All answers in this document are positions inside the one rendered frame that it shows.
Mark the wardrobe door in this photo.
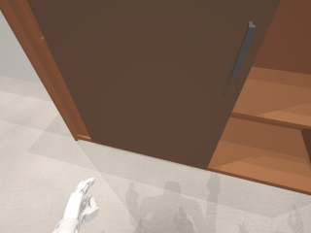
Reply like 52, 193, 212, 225
27, 0, 281, 170
8, 0, 89, 137

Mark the left robot forearm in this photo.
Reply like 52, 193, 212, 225
52, 217, 80, 233

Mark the handle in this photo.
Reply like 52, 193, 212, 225
15, 0, 43, 46
230, 21, 256, 81

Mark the left robot hand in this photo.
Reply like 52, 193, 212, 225
61, 177, 99, 226

